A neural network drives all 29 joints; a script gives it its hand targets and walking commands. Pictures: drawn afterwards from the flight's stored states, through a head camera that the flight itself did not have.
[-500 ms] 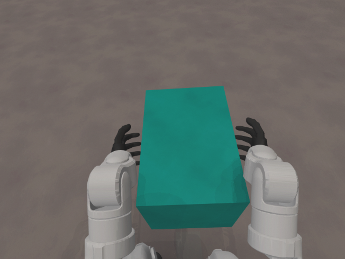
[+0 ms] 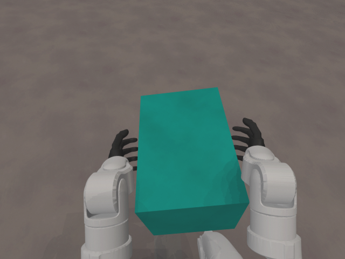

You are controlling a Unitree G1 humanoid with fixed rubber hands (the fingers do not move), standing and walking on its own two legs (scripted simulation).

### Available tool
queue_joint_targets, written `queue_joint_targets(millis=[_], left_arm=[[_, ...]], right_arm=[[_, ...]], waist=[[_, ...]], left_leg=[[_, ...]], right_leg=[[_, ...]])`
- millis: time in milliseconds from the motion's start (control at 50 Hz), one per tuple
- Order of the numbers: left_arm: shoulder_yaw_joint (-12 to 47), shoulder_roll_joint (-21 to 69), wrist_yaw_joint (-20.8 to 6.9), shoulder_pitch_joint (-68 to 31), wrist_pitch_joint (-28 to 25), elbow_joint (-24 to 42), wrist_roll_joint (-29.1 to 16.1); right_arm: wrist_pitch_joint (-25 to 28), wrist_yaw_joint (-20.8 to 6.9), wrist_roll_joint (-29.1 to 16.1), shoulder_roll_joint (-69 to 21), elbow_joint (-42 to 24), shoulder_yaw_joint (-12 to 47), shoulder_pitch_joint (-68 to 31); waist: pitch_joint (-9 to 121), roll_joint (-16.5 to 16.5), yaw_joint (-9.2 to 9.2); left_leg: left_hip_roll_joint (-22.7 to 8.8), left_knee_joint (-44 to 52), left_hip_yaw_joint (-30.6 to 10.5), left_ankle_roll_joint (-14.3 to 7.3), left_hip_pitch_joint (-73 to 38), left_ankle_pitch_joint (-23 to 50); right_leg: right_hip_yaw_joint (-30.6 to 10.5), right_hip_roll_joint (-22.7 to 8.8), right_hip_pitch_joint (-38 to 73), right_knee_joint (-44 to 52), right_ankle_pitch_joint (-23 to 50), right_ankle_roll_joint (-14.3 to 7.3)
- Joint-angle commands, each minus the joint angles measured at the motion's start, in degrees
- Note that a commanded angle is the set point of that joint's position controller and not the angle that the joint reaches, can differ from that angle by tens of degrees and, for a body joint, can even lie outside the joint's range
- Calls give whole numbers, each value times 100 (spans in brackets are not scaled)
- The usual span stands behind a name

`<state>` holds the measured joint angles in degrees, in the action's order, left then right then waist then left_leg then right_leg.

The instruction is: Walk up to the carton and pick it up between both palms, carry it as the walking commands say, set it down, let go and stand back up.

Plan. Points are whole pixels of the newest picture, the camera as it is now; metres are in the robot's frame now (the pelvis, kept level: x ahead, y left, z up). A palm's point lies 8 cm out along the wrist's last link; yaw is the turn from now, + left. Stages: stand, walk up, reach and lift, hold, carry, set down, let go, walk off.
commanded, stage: carry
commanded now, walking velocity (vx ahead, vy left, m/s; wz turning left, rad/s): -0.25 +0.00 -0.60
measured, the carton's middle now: (186, 160) +0.34 -0.01 +0.01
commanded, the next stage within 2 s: none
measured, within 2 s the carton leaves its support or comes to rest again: neither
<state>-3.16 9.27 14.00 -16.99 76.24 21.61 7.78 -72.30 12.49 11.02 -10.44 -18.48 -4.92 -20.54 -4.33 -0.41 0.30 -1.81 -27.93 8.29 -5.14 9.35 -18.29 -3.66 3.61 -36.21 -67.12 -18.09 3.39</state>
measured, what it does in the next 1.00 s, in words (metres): walks backwards, turning right: right foot, then left foot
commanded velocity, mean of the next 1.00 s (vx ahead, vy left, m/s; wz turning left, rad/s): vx -0.25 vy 0.00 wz -0.60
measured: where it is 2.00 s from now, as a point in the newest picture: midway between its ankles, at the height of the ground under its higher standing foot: outside the picture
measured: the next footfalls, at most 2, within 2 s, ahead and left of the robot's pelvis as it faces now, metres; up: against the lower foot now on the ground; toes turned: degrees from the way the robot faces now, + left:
right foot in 0.38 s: -0.06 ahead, -0.15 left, +0.00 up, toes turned -17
left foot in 0.74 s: -0.26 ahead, +0.10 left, +0.00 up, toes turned -17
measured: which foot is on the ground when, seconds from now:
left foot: down 0.00-0.38, up 0.40-0.72, down 0.74-1.00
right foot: up 0.00-0.36, down 0.38-0.74, up 0.76-1.00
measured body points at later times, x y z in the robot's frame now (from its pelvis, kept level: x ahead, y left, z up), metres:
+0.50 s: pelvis -0.17 -0.02 -0.01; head -0.16 -0.05 +0.43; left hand +0.15 +0.00 +0.08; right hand +0.07 -0.27 +0.08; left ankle -0.10 +0.09 -0.68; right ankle -0.09 -0.14 -0.74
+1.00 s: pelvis -0.32 +0.02 +0.00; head -0.29 +0.02 +0.45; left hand +0.00 -0.03 +0.09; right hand -0.14 -0.27 +0.11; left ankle -0.30 +0.11 -0.74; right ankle -0.42 -0.12 -0.68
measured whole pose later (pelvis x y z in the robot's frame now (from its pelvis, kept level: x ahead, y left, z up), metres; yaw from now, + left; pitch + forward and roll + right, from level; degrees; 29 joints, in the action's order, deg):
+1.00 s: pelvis -0.32 +0.02 +0.00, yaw -35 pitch +2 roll -4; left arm -3.1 9.3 15.0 -17.2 76.2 22.9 7.5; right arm -71.5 13.0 11.0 -10.5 -18.6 -4.5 -20.8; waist -1.2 1.3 0.1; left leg -10.1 -32.7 16.0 -1.2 13.8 -19.8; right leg -2.5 1.8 -27.5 -53.9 -20.7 4.5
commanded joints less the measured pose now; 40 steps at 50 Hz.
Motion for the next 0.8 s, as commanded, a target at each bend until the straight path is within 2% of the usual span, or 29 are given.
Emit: queue_joint_targets(millis=[0, 20, 80, 100, 140, 180, 200, 220, 260, 300, 320, 340, 360, 380, 400, 420, 440, 460, 520, 560, 600, 640, 660, 680, 700, 720, 740, 760, 780], left_arm=[[3370, 5952, -1259, -2848, -306, 1010, -2457], [3340, 5808, -1236, -2852, -258, 967, -2431], [3428, 5705, -1161, -2616, -145, 737, -2353], [3388, 5702, -1148, -2492, -147, 692, -2295], [3387, 5904, -1131, -2467, -184, 654, -2240], [3444, 5886, -1131, -2539, -246, 900, -2224], [3415, 5901, -1133, -2395, -241, 767, -2171], [3335, 5868, -1156, -2255, -241, 666, -2157], [3257, 5856, -1266, -2035, -263, 656, -2131], [3109, 5786, -1319, -1973, -283, 595, -2075], [3145, 5842, -1357, -2015, -314, 649, -2124], [2953, 5744, -1388, -1713, -292, 370, -2038], [2894, 5624, -1438, -1804, -285, 341, -2082], [2831, 5503, -1471, -1775, -271, 206, -2023], [2711, 5502, -1508, -1730, -239, -38, -1972], [2771, 5606, -1534, -1993, -320, 229, -2022], [2729, 5598, -1562, -1944, -361, 286, -2044], [2771, 5772, -1627, -2155, -413, 368, -2156], [2701, 5896, -1670, -2255, -566, 544, -2206], [2730, 5790, -1621, -2006, -569, 453, -2214], [2837, 5740, -1573, -2032, -581, 534, -2253], [2942, 5655, -1518, -2262, -583, 787, -2270], [3019, 5671, -1488, -2455, -583, 883, -2345], [3050, 5468, -1425, -2617, -599, 1107, -2375], [3107, 5414, -1383, -2617, -580, 1133, -2408], [3112, 5528, -1367, -2260, -528, 909, -2308], [3101, 5805, -1365, -2286, -518, 682, -2293], [3107, 5900, -1408, -2733, -563, 791, -2393], [3107, 5902, -1408, -2323, -478, 610, -2285]], right_arm=[[13, -1357, -2744, -5825, -718, 2793, -1699], [-15, -1293, -2649, -5811, -478, 2702, -1538], [-43, -1262, -2464, -5695, -176, 2448, -941], [-41, -1272, -2506, -5659, -107, 2474, -800], [17, -1286, -2619, -5793, -473, 2681, -1225], [67, -1344, -2687, -5894, -525, 2774, -1238], [91, -1331, -2653, -5860, -491, 2793, -1161], [89, -1308, -2632, -5866, -493, 2881, -1158], [120, -1325, -2621, -5937, -584, 3073, -1281], [101, -1308, -2551, -6012, -422, 3212, -1252], [110, -1306, -2526, -6067, -281, 3235, -1112], [99, -1298, -2502, -5988, -222, 3266, -1200], [66, -1297, -2415, -6001, -182, 3283, -1144], [65, -1299, -2444, -5987, -78, 3279, -1330], [14, -1276, -2465, -6041, 93, 3296, -1426], [43, -1282, -2520, -6226, 64, 3395, -1498], [68, -1282, -2584, -6245, 24, 3463, -1549], [132, -1266, -2562, -6416, -25, 3469, -1570], [221, -1254, -2682, -6686, -141, 3599, -1695], [220, -1195, -2623, -6416, -174, 3535, -1554], [236, -1183, -2616, -6236, -303, 3449, -1530], [240, -1163, -2601, -6160, -278, 3303, -1433], [243, -1165, -2618, -6110, -256, 3210, -1404], [264, -1154, -2634, -6033, -260, 3136, -1362], [239, -1138, -2619, -6025, -193, 3040, -1442], [213, -1195, -2608, -5979, -292, 2983, -1334], [174, -1254, -2633, -6038, -464, 3066, -1363], [215, -1257, -2707, -6146, -672, 3136, -1974], [139, -1255, -2676, -6167, -513, 3213, -1565]], waist=[[2012, 872, -229], [1980, 1021, -191], [2353, 1449, -86], [2401, 1665, -95], [2728, 1441, -68], [2920, 1606, -63], [3059, 1657, -66], [2991, 1326, -49], [3130, 1109, -74], [3031, 570, -174], [2862, 304, -243], [2641, -538, -295], [2504, -2221, -149], [2258, -1799, -117], [2143, -1219, -104], [2188, -871, -92], [2179, -790, -87], [2229, -1009, -65], [2493, -1595, -5], [2582, -1620, -42], [2726, -1670, -75], [2934, -1668, -53], [2988, -1465, 38], [3172, -336, 177], [2942, 1563, 93], [2457, 1939, -54], [1990, 1130, -128], [1898, 830, -118], [1881, 600, -287]], left_leg=[[-1636, -145, 129, -41, -1335, 5286], [-1611, -284, 0, -28, -1482, 6038], [-1553, -424, -52, -97, -1871, 6506], [-1575, -419, 113, -141, -1846, 6330], [-1661, -497, 229, -129, -1931, 6135], [-1756, -482, 412, -189, -1804, 5915], [-1865, -500, 437, -253, -1757, 5646], [-2020, -526, 424, -294, -1585, 5345], [-2193, -486, 317, -348, -998, 3632], [-2107, -753, 420, -253, -243, 2030], [-1798, -1051, 443, -73, 241, 1515], [-1305, -1661, 555, 199, 983, -85], [-370, -2760, 511, 465, 2006, -2181], [-112, -3668, -372, 482, 2257, -2572], [-78, -4102, -821, 457, 2298, -2098], [-67, -4305, -913, 478, 2065, -1395], [-29, -4433, -858, 549, 2181, -869], [20, -4236, -693, 626, 1981, -485], [389, -3358, -383, 664, 1165, -278], [605, -2339, -279, 627, 586, -529], [882, -1176, -127, 575, -55, -772], [986, 335, 359, 504, -1209, -855], [942, 1320, 847, 342, -1922, -594], [414, 1805, 577, 143, -2489, -165], [-1250, 1957, -982, -388, -1510, -691], [-2649, 1869, -1721, -795, -10, -527], [-2903, 1763, -1355, -783, 529, 316], [-2948, 1214, -795, -893, 578, 815], [-2479, 450, -75, -656, 396, 1792]], right_leg=[[723, -314, -748, -907, -355, -23], [780, -258, -673, -589, -533, -39], [1075, -71, -463, 272, -682, -30], [1067, -134, -342, 549, -688, -47], [1139, -105, -59, 1061, -552, -90], [1139, -190, 247, 1531, -316, -149], [1108, -276, 401, 1759, -236, -196], [1103, -298, 475, 1954, -144, -253], [870, -549, 976, 2460, -45, -312], [698, -694, 1640, 3330, 477, -416], [292, -727, 1996, 3898, 996, -521], [-705, -1230, 2324, 4446, 2049, -627], [-2628, -2223, 2574, 4743, 3833, -980], [-3211, -2296, 2148, 4882, 3464, -1112], [-3032, -2179, 1889, 4984, 2280, -1017], [-2452, -1864, 1627, 5183, 448, -845], [-2173, -1797, 1623, 5301, -67, -720], [-1706, -1459, 1619, 5594, -658, -388], [-1253, -1101, 1796, 6149, -523, 336], [-1403, -1045, 1915, 6444, 127, 503], [-1527, -1004, 2076, 6540, 1061, 463], [-1110, -820, 2032, 6721, 969, 857], [-672, -435, 1739, 6512, 483, 1262], [-213, -24, 1336, 5161, -217, 1348], [333, 373, 1245, 2507, -553, 908], [164, 50, 976, 633, -1022, 451], [195, -92, 585, -445, -931, 306], [179, -421, 233, -1224, -977, 194], [206, -660, 271, -1382, -502, 91]])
